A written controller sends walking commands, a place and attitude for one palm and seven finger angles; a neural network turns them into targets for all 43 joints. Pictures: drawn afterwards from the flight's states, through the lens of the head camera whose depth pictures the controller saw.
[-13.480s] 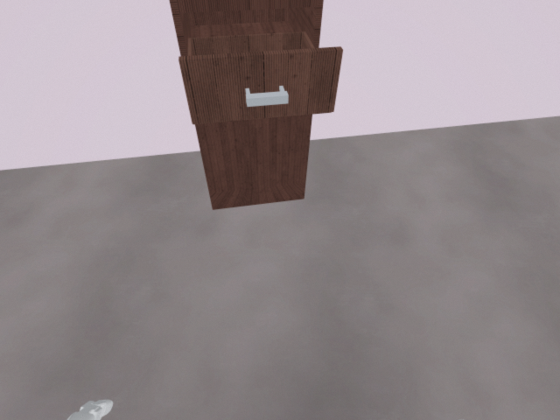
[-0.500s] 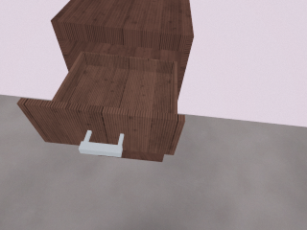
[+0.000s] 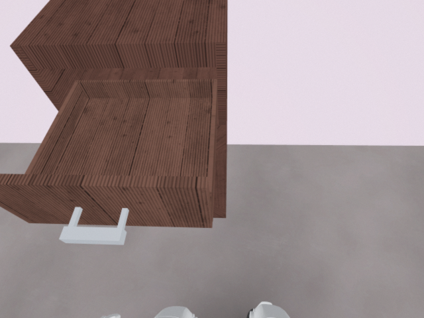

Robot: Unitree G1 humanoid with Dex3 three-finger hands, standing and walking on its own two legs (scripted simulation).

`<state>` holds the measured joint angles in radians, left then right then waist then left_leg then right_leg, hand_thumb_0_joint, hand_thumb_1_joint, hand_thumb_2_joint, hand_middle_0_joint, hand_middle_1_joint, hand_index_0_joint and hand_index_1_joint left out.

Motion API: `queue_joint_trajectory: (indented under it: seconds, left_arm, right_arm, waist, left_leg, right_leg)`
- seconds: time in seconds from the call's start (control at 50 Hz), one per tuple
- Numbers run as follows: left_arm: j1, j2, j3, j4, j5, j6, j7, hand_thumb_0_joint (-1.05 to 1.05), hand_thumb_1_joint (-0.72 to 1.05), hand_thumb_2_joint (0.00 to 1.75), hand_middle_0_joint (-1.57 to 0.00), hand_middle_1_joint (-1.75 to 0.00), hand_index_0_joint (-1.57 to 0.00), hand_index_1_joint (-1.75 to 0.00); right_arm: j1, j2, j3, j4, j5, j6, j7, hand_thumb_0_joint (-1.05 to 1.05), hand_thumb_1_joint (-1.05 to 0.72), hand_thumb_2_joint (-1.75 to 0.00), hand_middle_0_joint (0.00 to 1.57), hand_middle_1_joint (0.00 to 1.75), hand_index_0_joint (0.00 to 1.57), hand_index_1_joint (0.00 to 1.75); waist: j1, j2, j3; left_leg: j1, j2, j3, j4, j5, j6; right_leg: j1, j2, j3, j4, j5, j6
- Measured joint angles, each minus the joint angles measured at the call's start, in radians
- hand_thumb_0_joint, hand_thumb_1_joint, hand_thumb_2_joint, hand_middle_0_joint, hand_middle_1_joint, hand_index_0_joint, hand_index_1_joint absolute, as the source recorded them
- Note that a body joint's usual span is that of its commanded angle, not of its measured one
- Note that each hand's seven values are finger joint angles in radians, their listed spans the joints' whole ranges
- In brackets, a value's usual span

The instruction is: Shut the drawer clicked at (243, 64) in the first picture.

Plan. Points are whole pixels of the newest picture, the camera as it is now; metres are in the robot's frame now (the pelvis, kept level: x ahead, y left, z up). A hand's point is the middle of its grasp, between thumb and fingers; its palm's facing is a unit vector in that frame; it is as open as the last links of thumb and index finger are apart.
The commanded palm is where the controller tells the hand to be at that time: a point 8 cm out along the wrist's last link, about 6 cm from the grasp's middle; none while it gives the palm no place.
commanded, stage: come to a stop and stand still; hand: left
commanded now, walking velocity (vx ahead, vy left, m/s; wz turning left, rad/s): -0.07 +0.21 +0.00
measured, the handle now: (97, 224) +0.27 +0.23 +0.02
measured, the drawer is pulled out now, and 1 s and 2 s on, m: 0.30 0.30 0.29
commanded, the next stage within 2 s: look again from close up in 0.56 s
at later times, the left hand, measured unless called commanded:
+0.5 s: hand out of the picture -0.04 +0.23 -0.16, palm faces +0.07 -0.98 -0.20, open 7.4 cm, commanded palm none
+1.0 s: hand out of the picture -0.04 +0.18 -0.17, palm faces +0.01 -0.98 -0.19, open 7.3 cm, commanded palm none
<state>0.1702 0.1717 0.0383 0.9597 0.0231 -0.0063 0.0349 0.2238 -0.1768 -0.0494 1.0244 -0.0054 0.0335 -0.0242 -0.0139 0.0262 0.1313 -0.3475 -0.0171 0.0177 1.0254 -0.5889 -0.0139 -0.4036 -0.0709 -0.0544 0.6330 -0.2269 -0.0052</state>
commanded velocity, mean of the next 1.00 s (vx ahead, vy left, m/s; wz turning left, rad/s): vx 0.05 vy -0.03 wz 0.00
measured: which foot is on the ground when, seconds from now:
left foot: up 0.00-0.24, down 0.26-1.00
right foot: down 0.00-0.26, up 0.28-0.64, down 0.66-1.00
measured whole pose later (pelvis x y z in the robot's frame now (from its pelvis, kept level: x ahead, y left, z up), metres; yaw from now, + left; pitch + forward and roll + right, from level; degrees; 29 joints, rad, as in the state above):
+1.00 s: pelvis -0.06 +0.01 +0.01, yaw -1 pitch -1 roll +0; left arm 0.32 0.15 -0.01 1.08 0.01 -0.02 0.06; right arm 0.28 -0.15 0.01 1.09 -0.01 -0.02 -0.03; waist -0.01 -0.01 -0.02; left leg -0.20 0.00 0.06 0.54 -0.33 0.03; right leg -0.13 0.07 -0.04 0.49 -0.34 -0.07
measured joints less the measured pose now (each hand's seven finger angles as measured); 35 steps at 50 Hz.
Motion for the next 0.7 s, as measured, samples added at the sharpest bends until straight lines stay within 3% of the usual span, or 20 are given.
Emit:
queue_joint_trajectory:
  seconds: [0.06, 0.12, 0.18, 0.24, 0.26, 0.32, 0.4, 0.48, 0.54, 0.6, 0.66, 0.7]
  left_arm:
    - [-0.019, -0.007, 0.000, -0.017, 0.001, 0.008, 0.005, 0.00, 0.91, 0.90, -0.20, -0.30, -0.20, -0.30]
    - [-0.024, -0.005, 0.000, -0.030, 0.005, 0.015, 0.005, 0.00, 0.90, 0.90, -0.20, -0.30, -0.20, -0.30]
    - [-0.018, 0.004, 0.003, -0.038, 0.013, 0.026, 0.002, 0.00, 0.90, 0.90, -0.20, -0.30, -0.20, -0.30]
    - [0.008, 0.020, 0.010, -0.037, 0.011, 0.045, 0.000, 0.00, 0.90, 0.90, -0.20, -0.30, -0.20, -0.30]
    - [0.018, 0.024, 0.011, -0.034, 0.008, 0.053, 0.000, 0.00, 0.90, 0.90, -0.20, -0.30, -0.20, -0.30]
    - [0.041, 0.037, 0.021, -0.003, -0.001, 0.078, 0.002, 0.00, 0.90, 0.90, -0.20, -0.30, -0.20, -0.30]
    - [0.084, 0.030, 0.022, 0.017, 0.004, 0.068, -0.015, 0.00, 0.90, 0.90, -0.20, -0.30, -0.20, -0.30]
    - [0.132, 0.018, 0.019, 0.034, 0.003, 0.049, -0.022, 0.00, 0.90, 0.90, -0.20, -0.30, -0.20, -0.30]
    - [0.152, 0.006, 0.014, 0.055, 0.001, 0.050, -0.023, 0.00, 0.90, 0.90, -0.20, -0.30, -0.20, -0.30]
    - [0.147, -0.011, 0.003, 0.073, -0.007, 0.046, -0.019, 0.00, 0.91, 0.90, -0.20, -0.30, -0.20, -0.30]
    - [0.137, -0.022, -0.008, 0.081, -0.013, 0.024, -0.013, 0.01, 0.90, 0.90, -0.20, -0.30, -0.20, -0.30]
    - [0.125, -0.042, -0.024, 0.098, -0.006, 0.002, 0.011, 0.01, 0.91, 0.90, -0.20, -0.30, -0.20, -0.30]
  right_arm:
    - [-0.031, -0.017, -0.006, -0.016, 0.000, 0.012, 0.007, 0.00, -0.91, -0.90, 0.20, 0.30, 0.20, 0.30]
    - [-0.052, -0.027, -0.009, -0.032, -0.004, 0.021, 0.016, 0.00, -0.91, -0.90, 0.20, 0.30, 0.20, 0.30]
    - [-0.061, -0.030, -0.009, -0.048, -0.004, 0.018, 0.024, 0.00, -0.92, -0.90, 0.20, 0.30, 0.20, 0.30]
    - [-0.047, -0.025, -0.002, -0.063, -0.002, -0.002, 0.028, 0.00, -0.91, -0.90, 0.20, 0.30, 0.20, 0.30]
    - [-0.036, -0.024, 0.000, -0.067, -0.004, -0.011, 0.027, 0.00, -0.91, -0.90, 0.20, 0.30, 0.20, 0.30]
    - [0.004, 0.010, 0.015, -0.059, -0.020, -0.013, 0.018, 0.00, -0.92, -0.90, 0.20, 0.30, 0.20, 0.30]
    - [0.079, 0.045, 0.038, -0.020, -0.024, -0.015, 0.014, 0.00, -0.91, -0.90, 0.20, 0.30, 0.20, 0.30]
    - [0.122, 0.067, 0.046, 0.009, -0.025, -0.031, 0.007, 0.00, -0.92, -0.90, 0.20, 0.30, 0.20, 0.30]
    - [0.137, 0.077, 0.046, 0.019, -0.029, -0.046, 0.003, 0.00, -0.92, -0.90, 0.20, 0.30, 0.20, 0.30]
    - [0.139, 0.078, 0.046, 0.033, -0.031, -0.052, -0.003, 0.00, -0.92, -0.90, 0.20, 0.30, 0.21, 0.30]
    - [0.144, 0.076, 0.045, 0.058, -0.018, -0.049, -0.003, 0.00, -0.91, -0.90, 0.20, 0.30, 0.21, 0.30]
    - [0.127, 0.057, 0.044, 0.073, -0.009, -0.031, 0.009, 0.00, -0.91, -0.90, 0.20, 0.30, 0.20, 0.30]
  waist:
    - [0.006, -0.023, -0.001]
    - [0.016, -0.050, -0.017]
    - [0.029, -0.076, -0.038]
    - [0.034, -0.093, -0.070]
    - [0.029, -0.091, -0.081]
    - [0.020, -0.115, -0.100]
    - [0.017, -0.083, -0.141]
    - [0.015, -0.064, -0.151]
    - [0.000, -0.054, -0.141]
    - [-0.018, -0.040, -0.117]
    - [-0.021, -0.042, -0.106]
    - [-0.012, -0.001, -0.090]
  left_leg:
    - [-0.066, -0.012, 0.007, 0.088, 0.036, -0.018]
    - [-0.079, -0.010, 0.015, 0.036, 0.082, -0.030]
    - [-0.040, 0.000, 0.026, -0.107, 0.114, -0.024]
    - [0.071, 0.008, 0.042, -0.368, 0.209, -0.008]
    - [0.106, 0.011, 0.044, -0.448, 0.247, -0.001]
    - [0.120, 0.000, 0.060, -0.452, 0.280, 0.037]
    - [0.143, 0.003, 0.034, -0.548, 0.335, 0.056]
    - [0.142, -0.008, 0.032, -0.619, 0.382, 0.061]
    - [0.132, -0.014, 0.038, -0.646, 0.404, 0.060]
    - [0.118, -0.012, 0.045, -0.648, 0.414, 0.052]
    - [0.086, -0.015, 0.055, -0.596, 0.395, 0.036]
    - [0.052, 0.024, 0.045, -0.509, 0.335, 0.025]
  right_leg:
    - [0.007, -0.012, 0.006, -0.045, 0.037, -0.007]
    - [0.009, -0.024, 0.010, -0.081, 0.071, -0.003]
    - [0.001, -0.029, 0.018, -0.095, 0.095, 0.004]
    - [-0.020, -0.024, 0.028, -0.072, 0.099, 0.018]
    - [-0.034, -0.019, 0.027, -0.043, 0.075, 0.023]
    - [-0.069, 0.010, 0.075, 0.121, -0.117, 0.017]
    - [-0.087, 0.066, 0.067, 0.380, -0.108, 0.005]
    - [-0.047, 0.077, 0.038, 0.460, -0.117, 0.000]
    - [0.007, 0.067, 0.021, 0.368, -0.168, 0.001]
    - [0.086, 0.060, 0.016, 0.162, -0.229, 0.000]
    - [0.191, 0.050, 0.034, -0.110, -0.107, -0.003]
    - [0.202, 0.090, 0.031, -0.136, -0.077, -0.025]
